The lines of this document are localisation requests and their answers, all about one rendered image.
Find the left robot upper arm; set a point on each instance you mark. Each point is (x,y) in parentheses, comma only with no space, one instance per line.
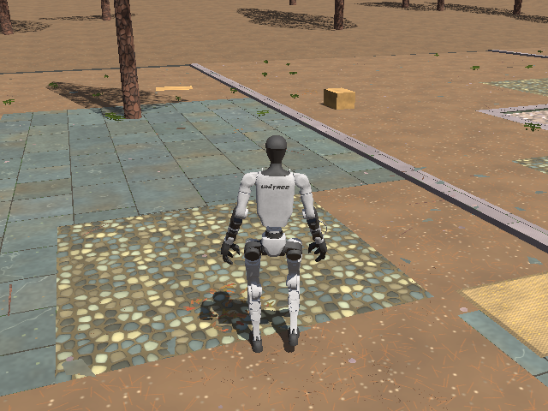
(248,180)

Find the robot right hand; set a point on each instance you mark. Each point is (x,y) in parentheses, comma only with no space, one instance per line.
(322,249)

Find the robot head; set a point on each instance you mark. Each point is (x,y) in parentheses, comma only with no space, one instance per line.
(276,147)

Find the right robot upper arm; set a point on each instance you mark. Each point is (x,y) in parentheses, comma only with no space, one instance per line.
(302,182)

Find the left robot forearm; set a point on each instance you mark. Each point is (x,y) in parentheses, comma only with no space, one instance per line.
(233,229)

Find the robot left hand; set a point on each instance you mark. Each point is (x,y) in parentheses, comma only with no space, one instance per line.
(225,252)

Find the robot right foot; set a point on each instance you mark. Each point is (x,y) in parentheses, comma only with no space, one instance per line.
(293,338)

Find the right robot forearm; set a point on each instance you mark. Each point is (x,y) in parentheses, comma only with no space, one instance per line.
(315,228)

